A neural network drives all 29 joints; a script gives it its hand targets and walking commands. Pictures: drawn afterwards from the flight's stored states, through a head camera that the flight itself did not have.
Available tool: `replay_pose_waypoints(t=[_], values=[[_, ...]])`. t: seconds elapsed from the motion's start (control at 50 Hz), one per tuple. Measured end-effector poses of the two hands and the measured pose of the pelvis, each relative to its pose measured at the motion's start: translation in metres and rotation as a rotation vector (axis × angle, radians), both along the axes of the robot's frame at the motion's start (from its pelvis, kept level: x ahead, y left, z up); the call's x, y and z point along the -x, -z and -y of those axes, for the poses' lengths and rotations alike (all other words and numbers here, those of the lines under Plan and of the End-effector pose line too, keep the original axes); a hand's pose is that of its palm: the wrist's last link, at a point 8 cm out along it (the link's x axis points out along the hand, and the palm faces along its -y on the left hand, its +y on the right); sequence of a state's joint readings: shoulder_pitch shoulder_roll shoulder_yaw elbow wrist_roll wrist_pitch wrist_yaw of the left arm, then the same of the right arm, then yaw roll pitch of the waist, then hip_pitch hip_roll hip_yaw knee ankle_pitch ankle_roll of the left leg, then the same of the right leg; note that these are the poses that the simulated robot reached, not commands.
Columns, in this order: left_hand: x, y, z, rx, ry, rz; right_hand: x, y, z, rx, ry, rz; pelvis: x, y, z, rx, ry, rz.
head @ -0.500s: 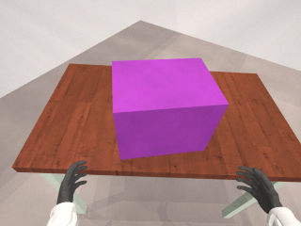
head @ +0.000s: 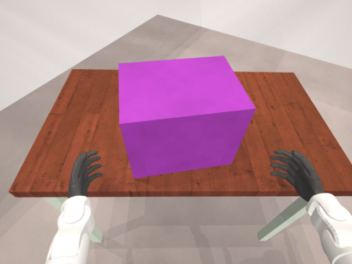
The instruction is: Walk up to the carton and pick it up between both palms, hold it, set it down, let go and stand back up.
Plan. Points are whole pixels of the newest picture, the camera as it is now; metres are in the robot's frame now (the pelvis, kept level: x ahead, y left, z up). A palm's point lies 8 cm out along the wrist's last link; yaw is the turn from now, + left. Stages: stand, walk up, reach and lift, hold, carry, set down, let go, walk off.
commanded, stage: reach and lift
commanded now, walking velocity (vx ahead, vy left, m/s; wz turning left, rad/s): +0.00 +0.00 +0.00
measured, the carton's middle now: (178, 117) +0.47 +0.04 +0.04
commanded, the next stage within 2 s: none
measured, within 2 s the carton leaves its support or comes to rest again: neither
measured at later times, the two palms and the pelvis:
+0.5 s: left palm (69, 152) +0.30 +0.26 +0.09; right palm (302, 144) +0.36 -0.25 +0.10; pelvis +0.00 +0.02 +0.00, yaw +0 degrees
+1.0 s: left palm (65, 116) +0.35 +0.27 +0.15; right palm (294, 106) +0.43 -0.23 +0.14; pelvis +0.00 +0.01 +0.00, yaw +1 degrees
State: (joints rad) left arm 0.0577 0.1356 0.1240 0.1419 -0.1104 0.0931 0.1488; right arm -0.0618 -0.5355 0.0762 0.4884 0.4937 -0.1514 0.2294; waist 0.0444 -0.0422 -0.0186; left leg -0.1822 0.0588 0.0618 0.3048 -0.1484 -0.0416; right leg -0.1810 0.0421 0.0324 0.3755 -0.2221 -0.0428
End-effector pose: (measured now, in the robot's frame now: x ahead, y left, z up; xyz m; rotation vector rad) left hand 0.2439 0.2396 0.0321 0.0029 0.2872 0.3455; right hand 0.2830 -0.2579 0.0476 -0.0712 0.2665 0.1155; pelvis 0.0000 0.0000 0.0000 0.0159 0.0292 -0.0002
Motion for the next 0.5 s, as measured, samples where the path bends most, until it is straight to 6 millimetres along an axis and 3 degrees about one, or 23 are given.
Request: replay_pose_waypoints(t=[0.18,0.34,0.5], values=[[-0.026,-0.036,-0.015,-0.045,0.032,0.028,-0.030,-0.019,-0.003,-0.016,0.027,0.012,0.001,-0.002,-0.012,0.009,0.004,-0.015],[-0.038,-0.047,-0.021,-0.030,0.038,0.008,-0.046,-0.030,-0.004,-0.011,0.026,0.009,0.000,-0.002,-0.019,0.015,0.009,-0.037],[-0.053,-0.062,-0.022,-0.026,0.025,0.020,-0.076,-0.050,-0.010,-0.006,0.005,0.021,0.001,-0.002,-0.017,0.019,0.004,-0.058]])
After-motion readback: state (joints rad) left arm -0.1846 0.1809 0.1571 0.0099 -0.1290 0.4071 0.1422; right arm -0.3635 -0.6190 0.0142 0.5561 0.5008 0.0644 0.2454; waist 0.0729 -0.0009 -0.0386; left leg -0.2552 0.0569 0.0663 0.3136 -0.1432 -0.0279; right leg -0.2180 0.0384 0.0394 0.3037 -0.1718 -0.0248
